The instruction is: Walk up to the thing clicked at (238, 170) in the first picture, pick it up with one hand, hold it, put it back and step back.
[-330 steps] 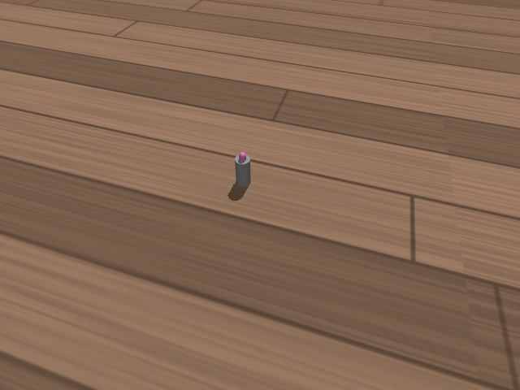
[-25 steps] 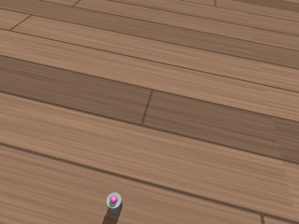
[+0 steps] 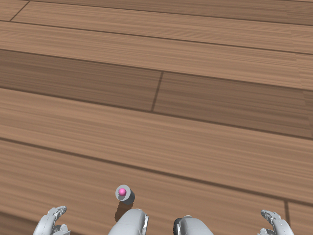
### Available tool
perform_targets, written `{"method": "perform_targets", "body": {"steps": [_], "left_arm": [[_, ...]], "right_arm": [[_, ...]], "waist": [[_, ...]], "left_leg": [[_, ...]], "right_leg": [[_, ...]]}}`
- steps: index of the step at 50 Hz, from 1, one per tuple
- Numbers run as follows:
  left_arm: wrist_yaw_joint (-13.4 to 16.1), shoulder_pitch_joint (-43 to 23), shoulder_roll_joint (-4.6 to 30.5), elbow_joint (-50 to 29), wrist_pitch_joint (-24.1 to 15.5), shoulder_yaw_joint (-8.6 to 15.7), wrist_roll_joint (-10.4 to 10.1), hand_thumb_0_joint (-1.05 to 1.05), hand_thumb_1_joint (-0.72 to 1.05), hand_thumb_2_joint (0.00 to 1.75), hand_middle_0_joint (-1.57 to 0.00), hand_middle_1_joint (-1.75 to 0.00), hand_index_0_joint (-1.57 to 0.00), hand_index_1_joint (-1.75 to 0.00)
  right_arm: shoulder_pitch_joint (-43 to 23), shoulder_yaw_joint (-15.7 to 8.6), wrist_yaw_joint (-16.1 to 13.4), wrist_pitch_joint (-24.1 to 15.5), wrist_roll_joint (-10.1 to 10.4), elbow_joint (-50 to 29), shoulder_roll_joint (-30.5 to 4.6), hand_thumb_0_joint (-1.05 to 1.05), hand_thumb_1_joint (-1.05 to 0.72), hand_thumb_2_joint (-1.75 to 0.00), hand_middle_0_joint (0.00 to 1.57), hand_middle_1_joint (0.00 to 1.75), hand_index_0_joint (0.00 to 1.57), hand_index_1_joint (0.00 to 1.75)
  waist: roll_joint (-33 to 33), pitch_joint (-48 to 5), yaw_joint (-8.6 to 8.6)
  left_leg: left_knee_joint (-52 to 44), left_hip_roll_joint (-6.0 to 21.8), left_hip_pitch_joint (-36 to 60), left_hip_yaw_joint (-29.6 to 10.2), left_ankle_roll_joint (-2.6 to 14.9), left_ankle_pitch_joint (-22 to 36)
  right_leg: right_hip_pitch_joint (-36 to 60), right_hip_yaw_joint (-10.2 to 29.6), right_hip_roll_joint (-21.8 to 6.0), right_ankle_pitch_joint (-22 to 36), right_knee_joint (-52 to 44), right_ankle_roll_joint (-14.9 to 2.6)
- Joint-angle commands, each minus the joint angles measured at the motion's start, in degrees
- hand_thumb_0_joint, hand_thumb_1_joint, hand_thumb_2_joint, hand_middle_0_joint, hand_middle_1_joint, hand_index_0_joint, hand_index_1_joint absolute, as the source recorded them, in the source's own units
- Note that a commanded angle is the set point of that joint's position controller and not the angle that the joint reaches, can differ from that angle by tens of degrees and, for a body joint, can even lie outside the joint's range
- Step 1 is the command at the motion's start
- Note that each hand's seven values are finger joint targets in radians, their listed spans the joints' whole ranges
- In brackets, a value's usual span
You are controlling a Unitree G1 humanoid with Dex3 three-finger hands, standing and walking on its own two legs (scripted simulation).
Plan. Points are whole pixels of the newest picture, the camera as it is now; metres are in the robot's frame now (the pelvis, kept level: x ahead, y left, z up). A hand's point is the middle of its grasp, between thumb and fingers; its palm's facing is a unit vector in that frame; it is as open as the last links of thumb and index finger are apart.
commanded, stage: walk up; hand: left
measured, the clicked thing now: (125, 194) +0.31 +0.22 -0.66
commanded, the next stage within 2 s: none
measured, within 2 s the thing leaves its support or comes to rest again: neither
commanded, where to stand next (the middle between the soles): -0.04 +0.01 m, yaw +0 degrees
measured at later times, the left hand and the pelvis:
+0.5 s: hand out of the picture -0.05 +0.27 -0.15, palm faces +0.08 -0.92 -0.37, open 7.4 cm; pelvis -0.07 -0.01 +0.00, yaw +4 degrees
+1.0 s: hand out of the picture -0.04 +0.33 -0.17, palm faces +0.04 -0.91 -0.42, open 7.4 cm; pelvis -0.06 +0.04 -0.02, yaw +3 degrees
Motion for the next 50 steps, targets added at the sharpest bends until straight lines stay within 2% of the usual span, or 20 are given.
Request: {"method": "perform_targets", "body": {"steps": [1,6,12,13,15,16,19,21,24,27,29,30,31,35,41,44,46,47,48,50], "left_arm": [[1.2,0.5,12.2,-8.4,-1.3,4.4,1.1,0.0,0.9,0.9,-0.2,-0.3,-0.2,-0.3],[1.3,6.7,12.8,-6.9,-1.7,4.9,1.1,0.0,0.9,0.9,-0.2,-0.3,-0.2,-0.3],[0.6,2.0,15.7,-5.4,-1.9,4.3,-0.7,0.0,0.9,0.9,-0.2,-0.3,-0.2,-0.3],[0.6,1.6,14.8,-5.0,-2.1,3.9,-0.7,0.0,0.9,0.9,-0.2,-0.3,-0.2,-0.3],[0.9,-2.1,15.1,-4.0,-2.4,5.0,-1.3,0.0,0.9,0.9,-0.2,-0.3,-0.2,-0.3],[0.9,-0.4,16.1,-3.0,-2.4,5.5,-0.6,0.0,0.9,0.9,-0.2,-0.3,-0.2,-0.3],[0.3,6.3,13.3,0.9,-2.8,5.1,-2.0,0.0,0.9,0.9,-0.2,-0.3,-0.2,-0.3],[-0.1,8.1,12.9,1.6,-3.8,4.2,-1.7,0.0,0.9,0.9,-0.2,-0.3,-0.2,-0.3],[0.3,9.3,14.5,0.9,-6.4,3.8,-1.1,0.0,0.9,0.9,-0.2,-0.3,-0.2,-0.3],[1.7,21.1,14.7,5.1,-9.1,4.7,-0.6,0.0,0.9,0.9,-0.2,-0.3,-0.2,-0.3],[2.5,21.9,23.1,4.0,-10.0,6.4,0.5,0.0,0.9,0.9,-0.2,-0.3,-0.2,-0.3],[2.7,20.6,24.3,3.0,-9.7,6.6,0.7,0.0,0.9,0.9,-0.2,-0.3,-0.2,-0.3],[2.5,18.2,25.5,2.2,-9.8,6.8,0.4,0.0,0.9,0.9,-0.2,-0.3,-0.2,-0.3],[2.9,19.2,19.8,1.9,-11.1,4.8,-1.2,0.0,0.9,0.9,-0.2,-0.3,-0.2,-0.3],[2.1,14.4,16.6,-1.7,-9.1,3.1,-0.5,0.0,0.9,0.9,-0.2,-0.3,-0.2,-0.3],[2.0,12.5,15.8,-3.3,-6.1,2.4,-1.3,0.0,0.9,0.9,-0.2,-0.3,-0.2,-0.3],[2.1,17.1,11.4,-3.4,-4.9,1.0,-2.0,0.0,0.9,0.9,-0.2,-0.3,-0.2,-0.3],[2.2,20.7,10.4,-2.8,-4.1,1.0,-2.3,0.0,0.9,0.9,-0.2,-0.3,-0.2,-0.3],[2.7,22.4,14.0,-0.7,-2.7,1.8,-2.5,0.0,0.9,0.9,-0.2,-0.3,-0.2,-0.3],[2.3,19.9,17.0,0.8,-2.2,2.5,-1.9,0.0,0.9,0.9,-0.2,-0.3,-0.2,-0.3]], "right_arm": [[10.1,-3.3,-1.9,-1.2,-0.6,-2.0,-11.6,0.0,-0.9,-0.9,0.2,0.3,0.2,0.3],[7.7,-2.3,-1.5,-3.1,-1.8,-2.8,-10.8,0.0,-0.9,-0.9,0.2,0.3,0.2,0.3],[13.9,-3.4,0.8,-3.1,-3.4,1.0,-11.0,0.0,-0.9,-0.9,0.2,0.3,0.2,0.3],[13.4,-3.9,1.1,-2.9,-4.1,0.6,-12.4,0.0,-0.9,-0.9,0.2,0.3,0.2,0.3],[5.0,-5.0,1.8,-2.9,-4.0,-1.9,-18.7,0.0,-0.9,-0.9,0.2,0.3,0.2,0.3],[1.2,-5.2,1.8,-3.2,-4.5,-3.7,-18.9,0.0,-0.9,-0.9,0.2,0.3,0.2,0.3],[-0.7,-2.8,1.1,-4.2,-4.5,-4.9,-12.0,0.0,-0.9,-0.9,0.2,0.3,0.2,0.3],[2.1,-3.3,1.6,-4.3,-4.5,-4.0,-11.8,0.0,-0.9,-0.9,0.2,0.3,0.2,0.3],[8.0,-5.6,3.3,-2.9,-5.8,-4.7,-15.9,0.0,-0.9,-0.9,0.2,0.3,0.2,0.3],[6.3,-5.3,5.0,-1.4,-5.8,-6.9,-13.5,0.0,-0.9,-0.9,0.2,0.3,0.2,0.3],[7.0,-3.2,5.3,-1.4,-4.5,-9.4,-7.5,0.0,-0.9,-0.9,0.2,0.3,0.2,0.3],[2.3,-4.2,4.8,-1.4,-4.5,-10.4,-12.3,0.0,-0.9,-0.9,0.2,0.3,0.2,0.3],[2.6,-5.2,4.8,-2.0,-4.3,-10.0,-14.8,0.0,-0.9,-0.9,0.2,0.3,0.2,0.3],[6.2,-5.5,6.5,-2.2,-3.9,-8.0,-12.0,0.0,-0.9,-0.9,0.2,0.3,0.2,0.3],[4.0,-4.5,5.2,-3.2,-1.3,-5.5,-8.6,0.0,-0.9,-0.9,0.2,0.3,0.2,0.3],[9.7,-5.1,3.2,-3.8,-1.5,-1.9,-9.9,0.0,-0.9,-0.9,0.2,0.3,0.2,0.3],[14.2,-6.2,1.9,-4.8,-2.7,-0.8,-15.1,0.0,-0.9,-0.9,0.2,0.3,0.2,0.3],[12.9,-6.2,1.5,-5.4,-2.9,-1.9,-17.5,0.0,-0.9,-0.9,0.2,0.3,0.2,0.3],[9.7,-6.2,1.6,-5.3,-1.6,-2.9,-18.7,0.0,-0.9,-0.9,0.2,0.3,0.2,0.3],[2.9,-6.2,1.1,-4.9,-1.8,-4.5,-17.4,0.0,-0.9,-0.9,0.2,0.3,0.2,0.3]], "waist": [[-7.2,-19.2,1.12],[-10.4,-20.6,4.31],[-6.7,-14.0,-1.26],[-2.3,-12.5,-1.85],[15.4,-6.2,-2.62],[14.0,-3.2,-1.55],[6.4,-5.7,2.06],[8.3,-10.3,0.17],[14.8,-13.4,-3.96],[3.3,-15.3,1.6],[-11.5,-8.9,1.29],[-6.1,-5.7,3.39],[-6.8,-1.1,2.2],[-6.6,-1.8,-0.56],[-14.5,-5.6,0.89],[-9.9,-9.5,-2.16],[3.9,-15.2,-3.41],[8.7,-17.7,-0.93],[6.9,-20.0,-0.73],[6.9,-14.7,0.12]], "left_leg": [[5.4,-0.2,-2.5,-0.1,-1.65,3.1],[-19.6,4.6,-1.0,1.9,-1.57,2.8],[-41.4,5.1,19.0,5.7,3.14,15.3],[-43.1,7.7,18.6,0.0,4.91,12.9],[-58.5,25.2,-1.3,-22.5,15.92,-4.0],[-59.9,28.2,-6.9,-25.4,18.17,-1.1],[-52.6,17.9,1.1,-8.1,12.45,17.8],[-52.9,14.6,11.1,-4.8,10.17,8.0],[-49.7,17.0,23.4,-8.3,13.75,3.5],[-31.5,12.0,16.1,0.4,10.83,10.6],[-12.6,3.0,-17.5,4.3,3.14,1.5],[-12.8,7.5,-18.4,-2.5,3.03,2.1],[-11.6,10.5,-16.7,-4.3,2.93,3.6],[-13.2,8.0,-11.5,-1.3,0.98,15.5],[-30.2,7.4,8.4,7.8,-0.13,22.6],[-38.1,4.5,22.1,10.2,0.87,33.8],[-42.8,13.7,25.7,0.5,3.12,40.3],[-47.0,25.7,22.0,-17.9,7.7,38.3],[-50.0,29.4,17.4,-23.4,13.14,27.4],[-53.8,26.1,10.0,-19.2,12.96,9.4]], "right_leg": [[15.8,9.5,-12.1,32.1,-6.4,-12.29],[23.3,12.7,-14.3,13.0,-8.4,-11.66],[0.5,13.0,-15.1,-0.9,-8.9,-5.11],[-4.3,11.4,-13.0,-5.0,-7.4,-2.59],[-1.6,-1.0,1.7,-19.2,18.2,1.91],[-0.1,4.0,1.7,-20.0,28.3,1.78],[-1.6,7.1,3.9,-14.3,29.6,1.42],[-2.6,2.7,2.5,-13.0,19.3,2.26],[-4.1,-3.2,0.3,-20.1,3.5,4.16],[15.5,-3.8,1.2,-6.7,-22.4,3.07],[30.7,29.2,-17.7,-5.9,-21.2,-1.47],[20.9,38.2,-25.9,-16.5,-23.3,-9.69],[15.3,38.3,-27.6,-19.4,-23.4,-13.87],[15.7,12.9,-14.5,9.8,-18.9,-4.58],[4.8,-1.0,-8.5,25.0,-10.4,-4.61],[-1.0,0.5,-5.8,17.6,2.5,-3.0],[-2.7,1.3,-0.6,-1.8,16.7,-0.59],[-2.5,4.7,3.3,-21.8,24.8,0.97],[1.4,8.9,1.6,-22.9,30.2,0.52],[-1.1,9.1,-0.5,-18.7,33.6,0.4]]}}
